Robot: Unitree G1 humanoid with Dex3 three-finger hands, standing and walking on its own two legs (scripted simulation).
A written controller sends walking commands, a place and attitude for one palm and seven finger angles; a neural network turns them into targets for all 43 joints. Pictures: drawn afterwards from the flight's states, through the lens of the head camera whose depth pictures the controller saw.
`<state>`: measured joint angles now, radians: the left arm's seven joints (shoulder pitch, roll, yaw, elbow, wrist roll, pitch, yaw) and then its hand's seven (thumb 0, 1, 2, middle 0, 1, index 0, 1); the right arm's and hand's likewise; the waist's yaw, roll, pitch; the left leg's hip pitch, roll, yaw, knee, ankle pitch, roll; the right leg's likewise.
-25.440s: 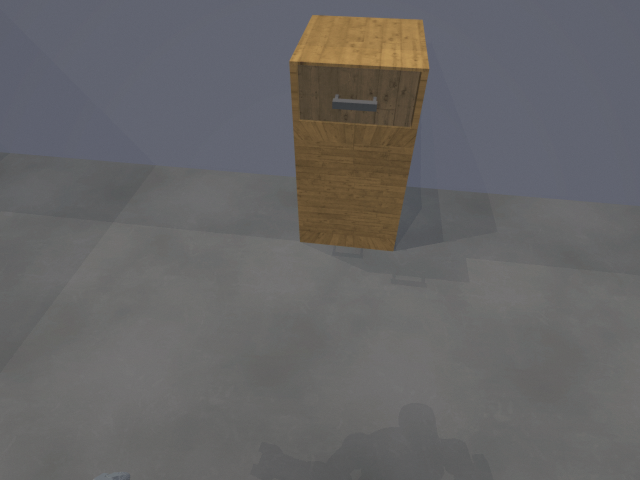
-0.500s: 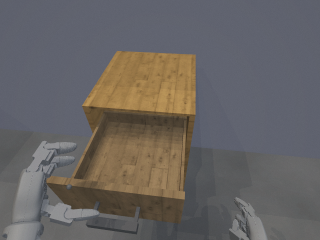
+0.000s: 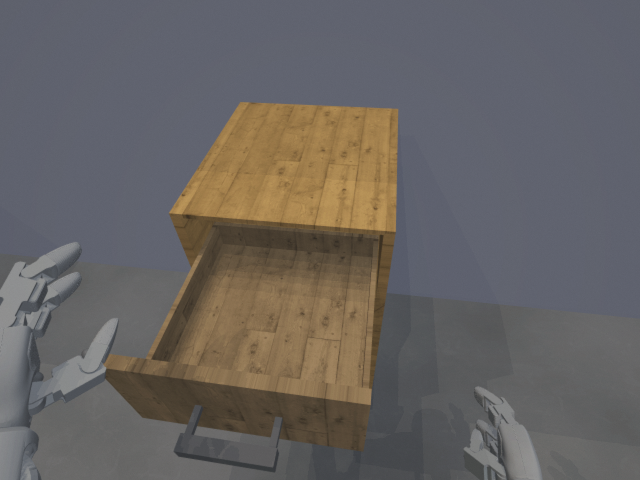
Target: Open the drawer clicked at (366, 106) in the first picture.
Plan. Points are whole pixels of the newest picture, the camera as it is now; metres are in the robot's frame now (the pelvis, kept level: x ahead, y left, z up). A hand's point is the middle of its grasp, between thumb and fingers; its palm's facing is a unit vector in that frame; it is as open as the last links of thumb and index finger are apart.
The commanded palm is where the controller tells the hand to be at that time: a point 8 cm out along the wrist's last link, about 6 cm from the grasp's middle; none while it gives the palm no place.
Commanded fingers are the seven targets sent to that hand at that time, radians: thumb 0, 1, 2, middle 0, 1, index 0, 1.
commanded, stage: draw the hand back to the body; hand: left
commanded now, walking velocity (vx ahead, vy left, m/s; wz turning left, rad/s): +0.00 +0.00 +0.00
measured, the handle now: (231, 435) +0.20 +0.16 -0.09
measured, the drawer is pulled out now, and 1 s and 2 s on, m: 0.30 0.30 0.30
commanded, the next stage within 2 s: step back with the hand held close in 0.26 s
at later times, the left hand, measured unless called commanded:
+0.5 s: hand (89, 355) +0.18 +0.24 +0.16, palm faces +0.40 -0.80 -0.45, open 7.4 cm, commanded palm +0.12 +0.27 +0.17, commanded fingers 0.00 0.90 0.90 -0.20 -0.30 -0.20 -0.30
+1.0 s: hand (48, 415) +0.13 +0.25 +0.15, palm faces +0.36 -0.80 -0.47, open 7.4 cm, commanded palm +0.06 +0.29 +0.17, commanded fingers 0.00 0.90 0.90 -0.20 -0.30 -0.20 -0.30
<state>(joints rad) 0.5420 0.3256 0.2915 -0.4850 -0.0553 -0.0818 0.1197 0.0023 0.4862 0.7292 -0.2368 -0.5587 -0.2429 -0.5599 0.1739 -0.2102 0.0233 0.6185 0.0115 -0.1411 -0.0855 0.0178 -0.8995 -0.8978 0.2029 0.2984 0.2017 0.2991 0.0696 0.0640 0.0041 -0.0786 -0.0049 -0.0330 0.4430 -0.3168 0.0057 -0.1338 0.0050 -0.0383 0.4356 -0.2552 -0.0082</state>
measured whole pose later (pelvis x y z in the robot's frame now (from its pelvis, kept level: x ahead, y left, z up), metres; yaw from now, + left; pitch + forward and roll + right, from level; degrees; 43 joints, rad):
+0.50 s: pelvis -0.01 -0.01 +0.00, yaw +0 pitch -1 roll -1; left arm 0.56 0.33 0.35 -0.47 -0.05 -0.15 0.12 0.01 0.88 0.90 -0.21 -0.30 -0.21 -0.30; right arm 0.17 -0.22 0.01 0.60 0.02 -0.08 -0.07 0.02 -0.90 -0.90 0.20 0.30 0.20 0.30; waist 0.03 0.07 0.02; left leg -0.15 0.01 -0.04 0.47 -0.31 0.00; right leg -0.19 0.02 -0.04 0.44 -0.23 -0.02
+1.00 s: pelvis -0.07 +0.01 -0.01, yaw +0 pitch +2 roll +0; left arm 0.64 0.37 0.37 -0.59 -0.04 -0.20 0.16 0.01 0.88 0.90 -0.21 -0.30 -0.22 -0.30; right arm 0.16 -0.19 0.00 0.56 0.02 -0.06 -0.07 0.02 -0.90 -0.90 0.20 0.30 0.20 0.30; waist 0.01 -0.01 0.03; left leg -0.34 -0.03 -0.02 0.58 -0.27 0.02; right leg -0.38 -0.02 -0.02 0.53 -0.18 0.01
